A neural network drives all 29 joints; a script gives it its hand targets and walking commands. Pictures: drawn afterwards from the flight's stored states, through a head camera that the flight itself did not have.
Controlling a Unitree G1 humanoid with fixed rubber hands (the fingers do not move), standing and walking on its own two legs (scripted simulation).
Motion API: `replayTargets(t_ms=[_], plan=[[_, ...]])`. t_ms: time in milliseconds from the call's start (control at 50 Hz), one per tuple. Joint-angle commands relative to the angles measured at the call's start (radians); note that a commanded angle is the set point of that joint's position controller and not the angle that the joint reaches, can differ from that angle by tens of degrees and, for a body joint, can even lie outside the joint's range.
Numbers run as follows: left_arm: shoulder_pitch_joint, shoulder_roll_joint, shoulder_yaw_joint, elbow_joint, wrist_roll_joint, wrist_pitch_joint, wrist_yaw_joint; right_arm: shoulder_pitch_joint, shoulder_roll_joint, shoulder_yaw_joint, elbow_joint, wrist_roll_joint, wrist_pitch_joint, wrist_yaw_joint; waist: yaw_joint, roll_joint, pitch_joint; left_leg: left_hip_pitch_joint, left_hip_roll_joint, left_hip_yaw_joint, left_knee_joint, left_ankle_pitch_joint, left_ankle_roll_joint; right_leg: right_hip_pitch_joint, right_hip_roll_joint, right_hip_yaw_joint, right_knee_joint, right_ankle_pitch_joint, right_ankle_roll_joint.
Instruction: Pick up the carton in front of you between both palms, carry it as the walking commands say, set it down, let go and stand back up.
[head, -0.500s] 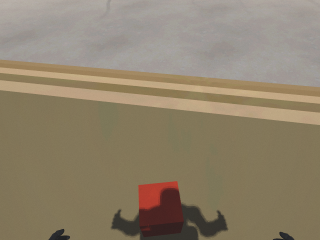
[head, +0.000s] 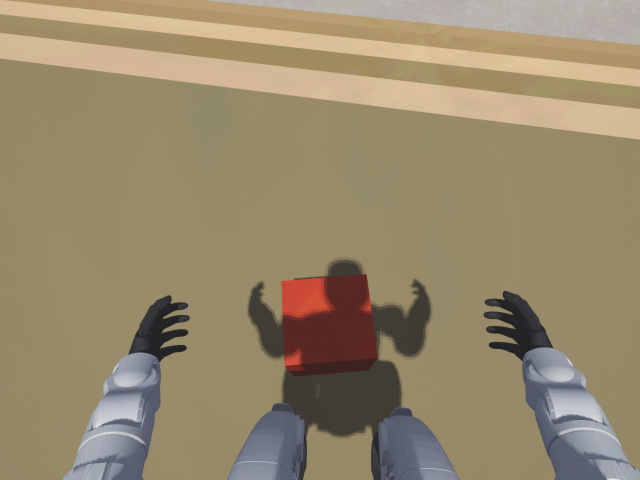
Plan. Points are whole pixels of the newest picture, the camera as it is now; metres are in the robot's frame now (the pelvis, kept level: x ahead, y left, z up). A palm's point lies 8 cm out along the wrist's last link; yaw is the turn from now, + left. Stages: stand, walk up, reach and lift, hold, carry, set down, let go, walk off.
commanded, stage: reach and lift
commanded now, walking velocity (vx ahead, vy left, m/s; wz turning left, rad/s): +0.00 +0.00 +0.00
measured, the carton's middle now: (327, 328) +0.40 +0.03 -0.59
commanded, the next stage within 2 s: none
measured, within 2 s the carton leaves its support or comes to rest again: neither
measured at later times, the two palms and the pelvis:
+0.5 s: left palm (208, 274) +0.39 +0.22 -0.16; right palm (444, 255) +0.44 -0.16 -0.16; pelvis -0.08 +0.00 -0.08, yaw +0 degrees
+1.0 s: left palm (238, 316) +0.38 +0.22 -0.39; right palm (416, 305) +0.42 -0.17 -0.40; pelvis -0.07 -0.01 -0.24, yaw +0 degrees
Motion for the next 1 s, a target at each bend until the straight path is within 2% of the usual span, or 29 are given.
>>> replayTargets(t_ms=[0,100,240,320,400,480,560,660,740,840,980], plan=[[-0.139,0.118,0.041,-0.045,-0.022,-0.015,0.014,-0.149,-0.108,-0.03,-0.04,0.02,-0.012,-0.016,0.007,-0.002,-0.518,0.106,-0.045,-0.018,-0.011,0.565,-0.048,0.124,0.059,0.014,0.006,0.516,0.019],[-0.382,0.113,0.066,-0.019,-0.042,-0.023,0.022,-0.427,-0.108,-0.041,-0.003,0.037,-0.019,-0.026,0.022,-0.014,-0.618,-0.044,-0.041,-0.002,0.021,0.429,-0.048,0.014,0.058,0.01,0.04,0.386,0.017],[-0.739,0.114,0.103,0.048,-0.056,-0.012,0.032,-0.808,-0.114,-0.063,0.092,0.047,0.0,-0.04,0.04,-0.02,-0.73,-0.194,-0.033,0.022,0.032,0.134,-0.038,-0.148,0.06,-0.006,0.047,0.093,0.012],[-0.931,0.115,0.124,0.107,-0.057,-0.007,0.041,-1.009,-0.126,-0.077,0.169,0.049,0.008,-0.046,0.05,-0.021,-0.823,-0.255,-0.034,0.033,0.058,0.054,-0.034,-0.215,0.066,-0.012,0.077,0.018,0.011],[-1.0,0.103,0.157,0.149,-0.034,-0.018,0.051,-1.082,-0.13,-0.102,0.237,0.019,-0.002,-0.053,0.051,-0.023,-0.954,-0.271,-0.043,0.045,0.085,0.087,-0.04,-0.243,0.075,-0.019,0.103,0.04,0.01],[-0.976,0.078,0.193,0.161,0.007,-0.053,0.046,-1.066,-0.107,-0.134,0.248,-0.028,-0.037,-0.054,0.058,-0.029,-1.021,-0.292,-0.053,0.047,0.101,0.203,-0.043,-0.271,0.083,-0.015,0.119,0.137,0.004],[-0.94,0.044,0.22,0.171,0.033,-0.106,0.035,-1.039,-0.057,-0.153,0.242,-0.055,-0.088,-0.054,0.063,-0.043,-0.983,-0.415,-0.054,0.04,0.154,0.288,-0.045,-0.36,0.083,-0.002,0.176,0.235,0.004],[-0.884,0.028,0.22,0.206,0.029,-0.155,0.029,-0.974,-0.017,-0.145,0.248,-0.059,-0.129,-0.07,0.056,-0.058,-0.962,-0.6,-0.052,0.031,0.295,0.353,-0.048,-0.515,0.08,0.006,0.32,0.324,0.013],[-0.869,0.043,0.193,0.21,-0.011,-0.181,0.037,-0.95,-0.02,-0.11,0.224,-0.028,-0.151,-0.088,0.053,-0.057,-1.024,-0.7,-0.054,0.023,0.435,0.405,-0.05,-0.609,0.085,0.012,0.464,0.389,0.015],[-0.865,0.096,0.139,0.153,-0.082,-0.191,0.055,-0.951,-0.051,-0.038,0.133,0.045,-0.157,-0.114,0.059,-0.075,-1.196,-0.752,-0.058,0.028,0.594,0.457,-0.054,-0.583,0.088,0.012,0.639,0.473,0.018],[-0.974,0.162,0.074,0.091,-0.167,-0.169,0.088,-1.068,-0.113,0.025,0.052,0.129,-0.13,-0.144,0.062,-0.073,-1.261,-0.807,-0.044,0.058,0.761,0.331,-0.056,-0.6,0.081,-0.01,0.8,0.334,0.019]])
